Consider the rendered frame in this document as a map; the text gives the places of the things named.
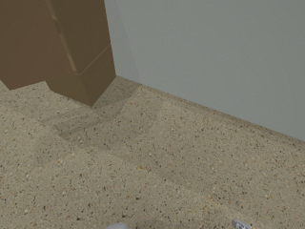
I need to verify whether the robot right hand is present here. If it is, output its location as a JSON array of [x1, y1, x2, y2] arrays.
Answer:
[[232, 219, 252, 229]]

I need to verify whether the cupboard door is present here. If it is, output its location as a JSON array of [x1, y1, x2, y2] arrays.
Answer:
[[0, 0, 74, 91]]

